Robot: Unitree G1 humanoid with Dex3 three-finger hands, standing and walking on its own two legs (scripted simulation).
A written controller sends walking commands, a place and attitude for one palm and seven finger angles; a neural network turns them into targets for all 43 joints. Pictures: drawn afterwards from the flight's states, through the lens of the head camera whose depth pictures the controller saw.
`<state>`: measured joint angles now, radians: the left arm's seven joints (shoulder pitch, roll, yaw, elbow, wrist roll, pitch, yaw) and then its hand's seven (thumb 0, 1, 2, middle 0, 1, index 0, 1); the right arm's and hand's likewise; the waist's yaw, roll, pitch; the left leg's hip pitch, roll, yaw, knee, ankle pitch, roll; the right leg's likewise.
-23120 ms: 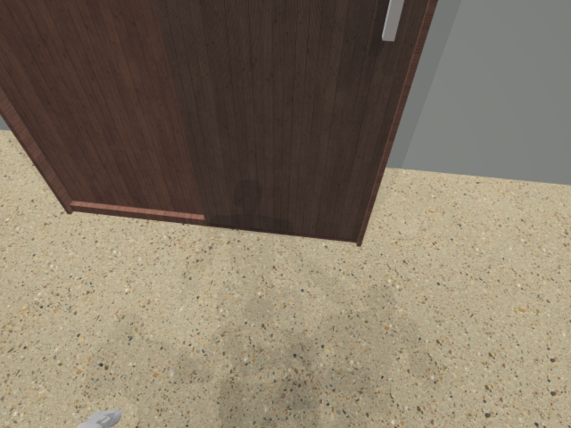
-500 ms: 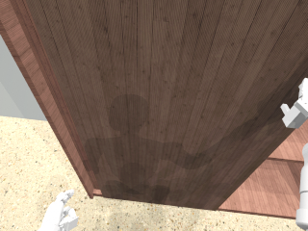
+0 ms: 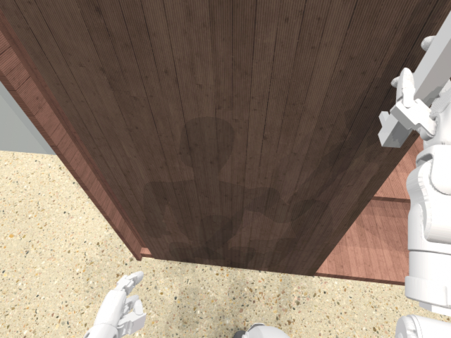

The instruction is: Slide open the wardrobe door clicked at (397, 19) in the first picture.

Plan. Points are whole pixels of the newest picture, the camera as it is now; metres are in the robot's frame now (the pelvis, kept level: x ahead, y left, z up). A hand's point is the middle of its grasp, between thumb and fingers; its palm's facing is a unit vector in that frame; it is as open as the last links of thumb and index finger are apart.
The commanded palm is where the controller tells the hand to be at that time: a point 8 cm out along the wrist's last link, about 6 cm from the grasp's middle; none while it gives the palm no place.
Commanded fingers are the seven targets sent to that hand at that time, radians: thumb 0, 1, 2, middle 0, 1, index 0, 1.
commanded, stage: stop walking and hold the door there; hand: right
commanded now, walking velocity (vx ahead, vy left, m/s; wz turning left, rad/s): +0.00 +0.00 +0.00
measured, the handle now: (426, 64) +0.41 -0.26 +0.27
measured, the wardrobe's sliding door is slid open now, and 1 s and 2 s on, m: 0.59 0.58 0.58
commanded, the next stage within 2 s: loosen the grip on the handle in 1.18 s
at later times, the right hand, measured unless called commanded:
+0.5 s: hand (406, 105) +0.37 -0.23 +0.24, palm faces +0.12 +0.99 -0.03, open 7.0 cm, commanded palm +0.35 -0.27 +0.22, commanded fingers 0.00 -0.90 -0.90 0.45 1.40 0.45 1.40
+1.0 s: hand (407, 108) +0.37 -0.23 +0.24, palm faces +0.06 +0.99 -0.08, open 7.3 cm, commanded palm +0.35 -0.28 +0.22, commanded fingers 0.00 -0.90 -0.90 0.45 1.40 0.45 1.40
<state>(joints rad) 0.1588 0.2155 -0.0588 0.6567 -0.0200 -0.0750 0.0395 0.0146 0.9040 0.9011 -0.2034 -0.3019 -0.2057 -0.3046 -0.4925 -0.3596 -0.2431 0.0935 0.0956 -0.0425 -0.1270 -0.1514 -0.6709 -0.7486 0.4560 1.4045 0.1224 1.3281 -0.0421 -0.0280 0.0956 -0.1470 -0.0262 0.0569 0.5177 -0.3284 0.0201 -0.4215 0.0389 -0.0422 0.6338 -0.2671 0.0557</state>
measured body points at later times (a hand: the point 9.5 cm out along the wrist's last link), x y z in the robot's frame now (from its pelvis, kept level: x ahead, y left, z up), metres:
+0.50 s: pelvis -0.02 -0.09 -0.01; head -0.01 -0.10 +0.44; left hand +0.12 +0.16 -0.10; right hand +0.36 -0.29 +0.24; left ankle -0.04 +0.06 -0.70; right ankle +0.10 -0.07 -0.72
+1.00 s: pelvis -0.04 -0.12 -0.01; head +0.00 -0.11 +0.44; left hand +0.12 +0.08 -0.12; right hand +0.36 -0.29 +0.24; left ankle -0.02 +0.05 -0.73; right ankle +0.01 -0.28 -0.73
